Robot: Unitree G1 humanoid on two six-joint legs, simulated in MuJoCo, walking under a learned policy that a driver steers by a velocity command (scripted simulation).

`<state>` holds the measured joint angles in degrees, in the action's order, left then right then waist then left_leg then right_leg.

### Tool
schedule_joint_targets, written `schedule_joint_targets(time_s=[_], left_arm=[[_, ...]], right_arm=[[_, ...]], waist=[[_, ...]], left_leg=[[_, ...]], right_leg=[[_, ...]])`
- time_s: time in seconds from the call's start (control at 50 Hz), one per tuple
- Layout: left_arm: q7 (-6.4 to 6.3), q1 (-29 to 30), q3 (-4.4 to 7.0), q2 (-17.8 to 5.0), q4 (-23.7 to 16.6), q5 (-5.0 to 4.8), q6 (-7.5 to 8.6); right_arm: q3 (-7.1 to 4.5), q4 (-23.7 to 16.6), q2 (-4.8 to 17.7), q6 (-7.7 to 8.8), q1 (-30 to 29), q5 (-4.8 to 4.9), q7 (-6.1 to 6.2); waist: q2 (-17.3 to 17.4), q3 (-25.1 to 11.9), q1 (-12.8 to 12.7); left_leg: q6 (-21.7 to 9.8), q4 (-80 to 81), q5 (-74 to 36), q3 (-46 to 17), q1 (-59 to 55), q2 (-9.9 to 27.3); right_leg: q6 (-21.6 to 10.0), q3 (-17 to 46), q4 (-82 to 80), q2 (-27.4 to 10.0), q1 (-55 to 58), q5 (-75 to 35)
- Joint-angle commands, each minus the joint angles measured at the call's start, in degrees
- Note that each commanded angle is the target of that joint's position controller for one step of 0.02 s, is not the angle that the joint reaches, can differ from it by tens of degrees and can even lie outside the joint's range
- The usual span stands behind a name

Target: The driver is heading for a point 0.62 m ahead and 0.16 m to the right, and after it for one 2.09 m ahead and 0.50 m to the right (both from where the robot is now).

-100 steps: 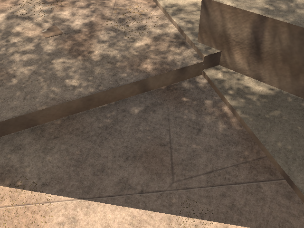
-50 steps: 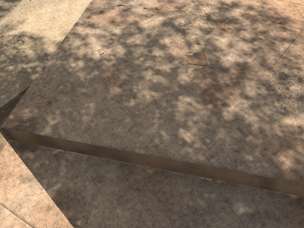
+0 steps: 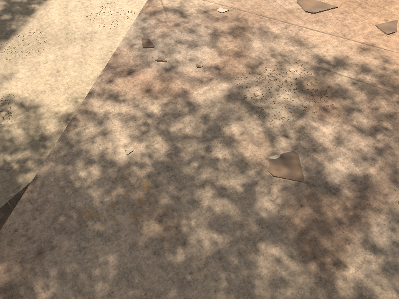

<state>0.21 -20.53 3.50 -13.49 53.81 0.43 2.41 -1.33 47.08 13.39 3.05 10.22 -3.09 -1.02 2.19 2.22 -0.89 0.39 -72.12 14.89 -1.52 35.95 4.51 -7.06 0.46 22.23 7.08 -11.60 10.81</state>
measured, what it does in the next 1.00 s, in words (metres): climbs, turning right: left foot 0.11 m higher, then right foot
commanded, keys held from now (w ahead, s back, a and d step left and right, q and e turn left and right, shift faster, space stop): w+e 0.78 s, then e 0.22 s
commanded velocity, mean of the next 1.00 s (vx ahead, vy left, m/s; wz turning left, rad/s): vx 0.46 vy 0.00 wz -0.57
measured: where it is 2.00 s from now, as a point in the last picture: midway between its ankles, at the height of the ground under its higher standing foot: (238, 238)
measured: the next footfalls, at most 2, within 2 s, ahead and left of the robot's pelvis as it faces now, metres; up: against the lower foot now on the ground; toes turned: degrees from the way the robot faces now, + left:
left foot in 0.34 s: +0.44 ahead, +0.13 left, +0.11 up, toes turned -10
right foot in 0.90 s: +0.63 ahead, -0.13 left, +0.11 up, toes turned -34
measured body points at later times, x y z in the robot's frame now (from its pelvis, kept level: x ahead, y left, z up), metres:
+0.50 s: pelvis +0.31 +0.07 +0.05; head +0.33 +0.07 +0.50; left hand +0.49 +0.30 -0.06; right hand +0.37 -0.21 -0.05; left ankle +0.40 +0.14 -0.63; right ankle +0.18 -0.02 -0.51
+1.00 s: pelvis +0.56 -0.04 +0.09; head +0.60 -0.06 +0.53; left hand +0.83 +0.09 -0.02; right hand +0.45 -0.28 -0.04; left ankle +0.49 +0.15 -0.52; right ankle +0.60 -0.10 -0.63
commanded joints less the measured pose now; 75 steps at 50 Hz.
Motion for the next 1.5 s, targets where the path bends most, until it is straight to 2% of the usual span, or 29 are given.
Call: schedule_joint_targets(time_s=[0.02,0.16,0.22,0.26,0.28,0.32,0.34,0.36,0.38,0.4,0.44,0.5,0.6,0.76,0.82,0.86,0.9,0.92,0.94,0.96,0.98,1.0,1.04,1.12,1.32,1.4,1.44,1.46,1.5], left_arm=[[-0.62,-1.58,1.78,-8.20,-3.35,0.02,1.03],[-2.45,-15.10,0.92,-7.82,-0.87,1.24,2.22],[-3.18,-13.64,0.54,-7.98,0.27,0.87,1.88],[-2.83,-6.98,0.59,-7.51,-2.84,-0.64,0.90],[-2.12,-2.98,0.52,-7.98,-3.87,-1.05,1.07],[-1.26,-3.53,2.41,-13.99,-4.33,-1.08,1.13],[-0.59,-0.38,3.40,-15.48,-4.95,-1.78,1.79],[-0.05,-0.03,2.41,-9.21,-6.47,-0.87,3.15],[1.63,-4.91,1.19,-1.63,-11.97,-0.60,3.25],[1.87,-6.65,1.44,-3.54,-10.44,2.32,2.56],[1.72,-1.97,1.20,-1.76,-11.70,3.44,1.30],[0.62,1.08,-0.29,2.34,-15.53,1.78,-0.91],[0.76,8.06,1.22,-3.17,-17.24,1.34,-2.35],[4.17,22.57,-0.19,0.39,-19.78,1.24,-2.31],[3.86,20.44,0.29,-0.60,-19.34,1.71,-2.33],[2.91,13.59,1.15,-2.18,-17.40,1.99,-1.77],[1.26,1.14,2.69,-4.72,-13.80,3.13,-0.08],[0.69,0.49,3.61,-9.25,-13.48,3.20,0.40],[0.76,0.00,5.31,-15.40,-15.66,1.49,-0.10],[0.35,-3.18,5.32,-14.41,-15.86,-0.76,-0.79],[-0.63,1.24,4.82,-12.32,-16.19,-0.62,-1.29],[-0.87,4.97,3.67,-8.45,-16.63,-0.78,-1.42],[-1.19,7.16,2.41,-5.95,-16.41,-1.00,-1.31],[-0.64,4.84,2.59,-8.88,-15.17,0.50,-0.21],[-1.08,3.79,-0.62,-5.46,-12.64,1.95,-0.46],[-2.40,4.23,0.50,-8.84,-12.25,0.42,-1.97],[-3.10,3.07,0.37,-7.34,-13.69,0.63,-1.86],[-3.15,2.51,0.06,-4.93,-14.85,0.18,-2.25],[-2.95,6.75,0.06,-5.60,-15.46,0.73,-3.31]], right_arm=[[-0.64,-4.22,3.26,-0.83,0.32,-0.38,-0.13],[1.96,-18.48,-1.26,-0.64,-22.52,-0.75,1.37],[3.48,-24.33,-1.46,-0.64,-25.95,-0.59,0.85],[3.58,-23.40,-1.15,-1.93,-19.15,0.14,-0.47],[3.31,-22.23,-1.68,-2.35,-13.25,1.25,-0.15],[0.30,-16.98,3.30,-2.76,5.35,2.07,1.26],[-1.16,-15.05,6.12,-1.89,13.78,1.76,1.65],[-2.87,-13.82,11.99,-0.26,18.61,-0.43,2.01],[-3.76,-13.02,16.27,-1.27,13.56,0.69,2.19],[-3.06,-15.04,11.35,-1.97,4.32,1.59,2.26],[-1.21,-12.23,2.15,-0.80,-1.51,1.25,1.94],[-1.05,-4.77,-1.17,1.80,3.17,0.53,0.81],[-2.18,-1.85,1.79,4.12,5.55,2.03,0.98],[-3.32,0.18,5.57,3.40,14.78,2.08,3.07],[-3.88,0.55,7.34,1.74,15.11,2.23,3.70],[-4.49,0.60,9.39,0.42,15.08,2.67,4.01],[-4.87,-0.99,10.42,0.06,12.35,3.87,3.72],[-3.73,-3.18,4.57,0.12,13.49,3.18,3.46],[-3.68,-6.90,4.17,-0.52,15.68,3.39,3.32],[-3.89,-7.54,5.57,-0.57,11.64,2.28,2.96],[-3.05,-8.65,4.22,-0.12,8.53,3.24,2.83],[-3.30,-8.05,5.96,0.06,6.59,2.48,2.82],[-3.54,-7.90,6.30,-1.65,6.79,0.96,2.49],[-2.48,-7.29,3.99,-3.94,8.38,1.14,2.39],[-1.56,-6.59,4.15,-5.04,1.04,2.39,2.19],[-1.77,-7.17,4.47,-4.00,3.07,2.42,1.94],[-2.72,-7.23,9.40,-2.78,6.06,1.49,2.17],[-4.13,-7.46,13.96,-2.84,6.29,2.55,1.91],[-3.91,-5.77,11.28,-2.93,11.99,2.88,1.56]], waist=[[-3.73,-0.72,1.46],[-5.34,3.67,-5.23],[-5.67,3.72,-3.80],[-3.54,-0.59,-1.22],[-8.29,-3.55,2.25],[-11.50,-16.55,10.48],[-9.14,-19.73,15.69],[3.79,-23.23,14.99],[25.73,-26.17,6.60],[14.81,-20.61,1.86],[2.97,-4.36,-0.93],[1.73,-0.88,-4.05],[1.26,-0.15,-1.74],[3.05,1.21,4.82],[3.71,0.43,3.52],[5.14,-2.95,0.70],[1.63,-9.00,-5.82],[-5.72,-12.73,-3.01],[-11.42,-19.75,-1.67],[-1.23,-21.72,-3.68],[-5.17,-16.68,-3.04],[-0.42,-10.37,-1.15],[-0.51,-6.39,1.91],[-2.52,-9.00,2.95],[-8.11,-5.06,-0.43],[-6.12,-2.63,0.96],[2.62,-4.57,0.24],[10.63,-3.32,-0.55],[6.34,-4.56,2.90]], left_leg=[[2.59,-0.97,-3.44,2.24,7.40,1.20],[-0.17,-35.34,17.99,0.93,53.68,1.60],[-1.23,-20.38,16.74,2.90,44.58,1.22],[-2.45,0.28,4.58,6.73,13.42,-0.03],[-3.87,5.43,2.61,8.03,-1.34,-2.40],[-5.12,8.43,7.78,6.28,-20.46,-7.74],[-5.98,18.71,6.55,2.33,-27.07,-6.52],[-7.41,30.49,21.45,-15.91,-33.21,5.44],[-8.41,53.00,21.70,-50.14,-36.82,17.87],[-9.86,55.88,30.29,-57.53,-30.17,19.17],[-11.22,51.51,32.43,-37.43,-14.56,15.29],[-7.54,51.45,14.35,-18.15,-8.08,12.17],[-4.98,60.20,-11.10,2.51,-16.99,8.96],[-5.98,62.53,-25.16,13.44,-38.68,9.66],[-4.93,54.14,-53.01,16.75,-43.84,10.52],[-4.59,42.33,-67.58,17.03,-45.36,10.63],[-2.66,20.18,-50.70,17.35,-35.81,8.63],[-1.26,5.41,0.73,14.99,-17.19,3.99],[1.84,-13.02,23.95,8.87,-1.80,-6.04],[2.21,-13.93,17.56,-0.12,-0.50,-3.04],[2.44,-12.58,11.92,-0.09,2.97,-2.39],[2.42,-7.10,8.37,-0.53,2.30,-0.01],[3.06,-1.39,7.35,-0.92,-2.49,0.43],[3.28,5.62,4.28,0.37,-4.24,-0.80],[-0.12,29.46,0.47,1.53,-15.31,-2.36],[-2.52,43.66,0.99,2.81,-18.96,-4.66],[-5.43,49.55,-21.66,-11.04,-26.36,4.29],[-14.54,49.15,-43.78,-22.66,-29.03,13.65],[-20.64,52.64,-42.66,-25.99,-30.32,15.12]], right_leg=[[-9.47,15.98,-9.50,-14.43,0.73,-14.28],[-12.50,30.03,-7.90,-19.75,18.71,1.18],[-8.69,25.62,-13.20,-16.34,11.34,-3.40],[-7.52,18.42,-21.23,-14.26,-2.29,-17.86],[-5.88,15.09,-19.79,-13.18,-6.07,-34.56],[-2.14,12.93,1.68,-13.77,2.66,-71.85],[0.18,12.65,17.05,-12.97,3.61,-70.02],[1.79,11.53,39.04,-7.15,-1.94,-35.48],[3.84,10.47,55.27,1.79,-19.34,8.18],[3.15,11.36,65.99,-1.65,-24.05,5.34],[2.02,4.23,72.80,-6.35,-29.61,0.08],[0.07,6.37,75.80,-8.27,-33.34,0.21],[2.82,4.36,54.33,-7.58,-33.55,-8.41],[2.67,-6.86,19.41,-8.55,-28.98,-9.37],[0.59,-10.70,13.60,-4.88,-22.32,-3.21],[-1.68,-11.60,10.63,-1.12,-15.10,0.20],[-4.11,-6.72,-0.33,-1.15,2.80,-9.78],[-6.47,6.86,7.60,-14.32,19.20,-31.61],[-18.45,32.42,8.43,-28.94,29.72,-59.44],[-19.06,28.60,6.91,-28.04,27.79,-67.04],[-19.16,25.23,2.67,-26.72,22.15,-52.98],[-15.10,21.30,-0.55,-22.54,14.72,-45.07],[-11.00,16.16,-2.40,-17.32,5.41,-44.35],[-8.20,12.50,-1.56,-14.49,2.54,-48.83],[-4.55,8.40,-4.25,-16.39,1.13,-29.10],[-3.71,9.65,3.08,-18.05,3.52,-25.47],[1.00,5.67,13.68,-11.76,-1.43,-11.06],[4.59,-1.55,21.34,-1.70,-10.71,11.52],[6.51,1.86,37.44,-2.02,-16.92,24.88]])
